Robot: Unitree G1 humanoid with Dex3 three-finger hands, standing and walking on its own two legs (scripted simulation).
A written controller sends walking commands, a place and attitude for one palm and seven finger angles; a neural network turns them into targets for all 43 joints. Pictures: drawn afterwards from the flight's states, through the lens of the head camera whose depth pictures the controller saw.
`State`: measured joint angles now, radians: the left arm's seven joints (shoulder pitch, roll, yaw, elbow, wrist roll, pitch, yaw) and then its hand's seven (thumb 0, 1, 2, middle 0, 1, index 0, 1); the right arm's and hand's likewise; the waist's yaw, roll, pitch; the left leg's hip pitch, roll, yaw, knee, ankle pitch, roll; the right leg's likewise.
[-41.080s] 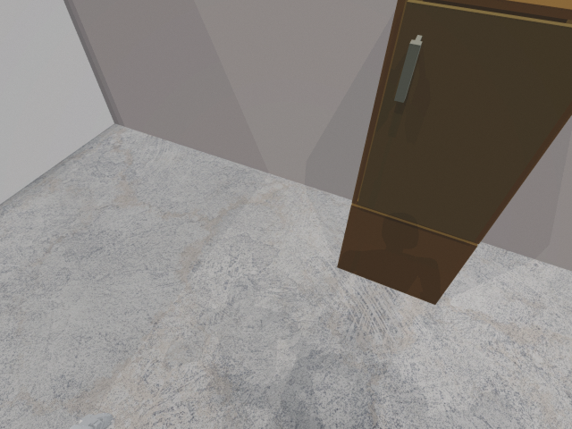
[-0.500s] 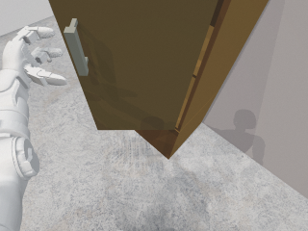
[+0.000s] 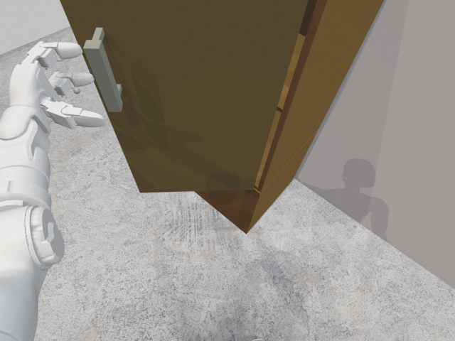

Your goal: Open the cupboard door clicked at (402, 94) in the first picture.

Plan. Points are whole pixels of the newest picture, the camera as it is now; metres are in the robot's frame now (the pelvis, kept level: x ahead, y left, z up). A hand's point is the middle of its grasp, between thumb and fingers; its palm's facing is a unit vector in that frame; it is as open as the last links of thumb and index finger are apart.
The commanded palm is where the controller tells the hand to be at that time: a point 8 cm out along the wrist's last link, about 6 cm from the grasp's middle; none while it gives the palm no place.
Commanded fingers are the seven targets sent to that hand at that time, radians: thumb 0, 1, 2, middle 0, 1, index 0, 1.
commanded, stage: slide the fingers in behind the handle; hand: left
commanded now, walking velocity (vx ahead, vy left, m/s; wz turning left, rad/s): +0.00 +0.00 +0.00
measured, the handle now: (107, 71) +0.54 +0.17 +0.15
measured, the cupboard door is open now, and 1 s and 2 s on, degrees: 44 42 43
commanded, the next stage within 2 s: close the thumb around the handle in 1.26 s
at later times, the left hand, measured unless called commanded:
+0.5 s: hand (82, 94) +0.49 +0.20 +0.15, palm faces +0.04 -1.00 +0.00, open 14.0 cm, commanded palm +0.47 +0.22 +0.15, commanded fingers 0.00 -0.50 0.30 -0.30 -1.20 -0.30 -1.20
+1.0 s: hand (121, 89) +0.50 +0.15 +0.15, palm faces +0.02 -1.00 +0.00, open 14.0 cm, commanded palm +0.48 +0.20 +0.15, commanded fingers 0.00 -0.50 0.30 -0.30 -1.20 -0.30 -1.20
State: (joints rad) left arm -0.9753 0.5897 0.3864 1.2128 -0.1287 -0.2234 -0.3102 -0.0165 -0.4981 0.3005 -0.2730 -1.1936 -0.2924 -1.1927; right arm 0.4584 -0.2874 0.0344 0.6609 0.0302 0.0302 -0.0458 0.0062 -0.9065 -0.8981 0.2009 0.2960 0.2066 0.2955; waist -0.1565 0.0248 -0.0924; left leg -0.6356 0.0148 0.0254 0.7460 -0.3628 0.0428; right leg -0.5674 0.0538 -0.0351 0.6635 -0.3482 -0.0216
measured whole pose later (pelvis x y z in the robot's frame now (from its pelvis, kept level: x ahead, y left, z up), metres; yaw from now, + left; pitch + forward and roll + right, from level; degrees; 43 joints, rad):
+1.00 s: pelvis -0.01 -0.01 +0.00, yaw +0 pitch +14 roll -2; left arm -1.02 0.44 0.31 1.21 -0.10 -0.24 -0.15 -0.02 -0.50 0.30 -0.29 -1.21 -0.30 -1.20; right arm 0.44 -0.27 0.03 0.67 0.02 -0.02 -0.02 0.01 -0.91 -0.90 0.20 0.30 0.21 0.30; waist -0.15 0.03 -0.09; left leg -0.64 0.01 0.02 0.75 -0.35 0.03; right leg -0.58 0.05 -0.04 0.70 -0.36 -0.03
